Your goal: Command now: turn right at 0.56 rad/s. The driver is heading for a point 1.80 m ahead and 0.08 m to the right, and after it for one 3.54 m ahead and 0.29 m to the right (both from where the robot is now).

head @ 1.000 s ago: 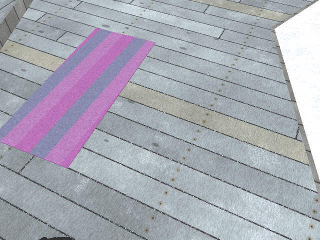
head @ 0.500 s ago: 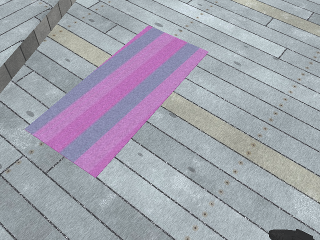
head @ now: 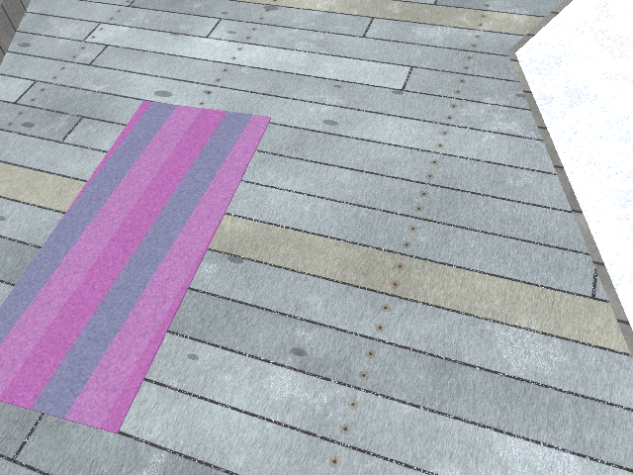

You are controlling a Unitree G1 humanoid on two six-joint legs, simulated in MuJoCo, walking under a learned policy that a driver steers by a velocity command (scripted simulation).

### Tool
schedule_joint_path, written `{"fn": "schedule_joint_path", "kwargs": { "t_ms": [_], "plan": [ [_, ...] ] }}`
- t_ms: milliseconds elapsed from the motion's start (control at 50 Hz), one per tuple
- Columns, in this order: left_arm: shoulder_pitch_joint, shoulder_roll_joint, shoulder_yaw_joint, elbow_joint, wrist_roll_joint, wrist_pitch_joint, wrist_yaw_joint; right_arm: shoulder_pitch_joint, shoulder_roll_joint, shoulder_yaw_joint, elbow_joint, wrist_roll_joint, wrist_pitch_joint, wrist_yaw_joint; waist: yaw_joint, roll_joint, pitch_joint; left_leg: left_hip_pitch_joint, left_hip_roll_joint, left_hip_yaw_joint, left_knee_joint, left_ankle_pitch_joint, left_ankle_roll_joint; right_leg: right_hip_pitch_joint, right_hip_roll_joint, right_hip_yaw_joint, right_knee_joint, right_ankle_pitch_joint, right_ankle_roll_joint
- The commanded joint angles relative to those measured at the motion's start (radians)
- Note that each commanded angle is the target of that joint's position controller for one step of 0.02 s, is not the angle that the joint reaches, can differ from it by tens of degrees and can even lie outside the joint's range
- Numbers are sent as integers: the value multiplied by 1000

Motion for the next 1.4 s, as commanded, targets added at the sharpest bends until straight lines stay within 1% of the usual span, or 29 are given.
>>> {"fn": "schedule_joint_path", "kwargs": {
  "t_ms": [20,120,200,240,280,300,320,340,360,380,400,420,460,500,540,580,600,620,640,660,680,700,720,820,980,1300,1320,1360,1400],
  "plan": [
    [-6,171,43,-73,-8,-10,17,-49,-51,-8,-70,5,-23,-1,-4,-153,-118,-100,9,-48,-98,35,-20,237,-222,273,-119,300,-146],
    [-26,201,56,-100,-7,7,17,-64,-55,-1,-72,11,-35,18,12,-182,-98,24,-11,-54,-295,14,-38,170,-205,338,-108,219,-164],
    [-65,193,54,-124,-6,18,8,-20,-74,0,-58,18,-51,35,7,-193,-129,135,-19,-47,-397,-12,-25,161,-203,387,-62,345,-168],
    [-82,180,46,-129,-10,24,8,8,-73,3,-51,17,-59,46,-6,-190,-142,209,-17,-31,-503,31,-8,163,-191,397,-23,410,-152],
    [-91,160,35,-131,-18,31,14,57,-77,3,-35,8,-66,57,-39,-161,-138,363,9,-26,-721,254,30,107,-137,376,20,306,-89],
    [-60,123,23,-133,-2,28,14,69,-129,-5,-40,-10,-65,54,-20,-54,-154,469,144,-144,-739,376,78,19,-72,311,114,119,-36],
    [8,84,11,-129,14,18,9,37,-182,-9,-56,-23,-55,46,44,174,-136,537,306,-317,-723,670,189,-129,87,166,282,-305,25],
    [-30,147,30,-148,12,8,10,53,-153,0,-47,-39,-57,50,9,233,-126,459,419,-451,-750,641,347,-200,83,122,444,-465,72],
    [-40,210,51,-127,0,8,12,33,-131,6,-58,-28,-61,51,-6,144,-97,444,382,-409,-758,560,355,-214,57,138,580,-424,94],
    [-41,208,58,-112,-5,13,13,7,-119,9,-56,-13,-61,49,2,108,-82,447,323,-334,-746,505,308,-237,54,138,633,-366,110],
    [-33,181,54,-95,-4,24,17,-11,-99,18,-59,0,-61,48,5,99,-70,443,281,-275,-739,480,275,-238,48,141,646,-332,128],
    [-30,151,46,-93,-2,30,16,-21,-86,26,-54,6,-60,47,7,100,-63,435,264,-245,-734,501,267,-224,42,143,633,-293,142],
    [-42,97,26,-94,-4,29,10,-12,-74,33,-36,2,-51,44,5,121,-70,432,211,-167,-730,523,252,-158,20,77,493,-252,155],
    [-83,57,6,-101,-2,23,5,4,-85,33,-22,-1,-40,42,-27,147,-87,442,193,-136,-714,548,246,-69,-12,8,311,-243,158],
    [-89,74,10,-94,-11,20,4,41,-112,30,-7,0,-32,43,-46,156,-97,458,207,-159,-697,564,254,-2,-8,-22,166,-187,151],
    [-37,84,15,-63,-7,20,3,40,-107,37,4,15,-31,47,-11,134,-86,427,189,-150,-675,517,220,119,2,-43,-92,27,119],
    [-40,110,18,-64,3,20,5,70,-94,44,14,15,-40,50,-19,103,-91,382,177,-150,-677,451,174,202,-27,5,-129,131,93],
    [-29,161,25,-73,12,22,12,80,-75,53,14,-6,-54,57,-35,12,-123,319,140,-108,-636,359,118,293,-121,96,-83,351,59],
    [-49,177,28,-53,15,23,7,118,-41,59,24,-11,-63,63,-87,-145,-132,351,59,-20,-655,179,66,220,-138,102,-26,286,2],
    [-76,115,15,-67,16,18,-6,67,-62,60,31,-18,-61,62,-48,-125,-107,393,48,-3,-642,157,31,154,-118,102,-43,153,-13],
    [-75,89,7,-63,23,12,-12,39,-78,55,37,-13,-58,61,-34,-94,-74,381,42,0,-631,158,27,126,-101,92,-56,88,-1],
    [-69,100,8,-54,27,6,-13,28,-67,56,42,-7,-52,55,-32,-91,-54,384,44,2,-621,177,32,104,-88,84,-56,75,14],
    [-64,103,8,-48,22,-3,-14,34,-68,56,48,-7,-44,50,-32,-99,-30,379,44,-2,-617,200,32,86,-86,84,-59,85,21],
    [-42,87,-4,-19,17,-21,-9,55,-63,55,96,-4,-31,38,-37,-86,-15,396,48,-6,-618,224,24,64,-78,78,-54,94,28],
    [-33,80,-12,26,13,-28,-8,67,-70,53,170,-1,-27,29,-36,-45,-16,409,50,-10,-628,242,14,74,-65,64,-53,108,24],
    [-1,69,-25,132,8,-26,-3,107,-61,59,265,2,-21,16,-36,-39,-5,404,45,-4,-638,244,17,74,-38,27,-57,103,32],
    [15,68,-25,146,7,-24,-1,125,-49,62,275,3,-20,15,-35,-48,-24,407,29,16,-629,153,20,81,-31,24,-70,-7,28],
    [27,110,-11,153,-5,-17,5,117,-41,62,271,13,-22,15,-19,-102,24,316,-26,75,-538,-113,36,48,-55,86,-123,-405,-19],
    [79,157,3,163,-12,-25,4,68,-21,67,234,17,-46,24,7,-203,93,183,-27,97,-388,-146,52,33,-202,304,-248,-652,-107]
  ]
}}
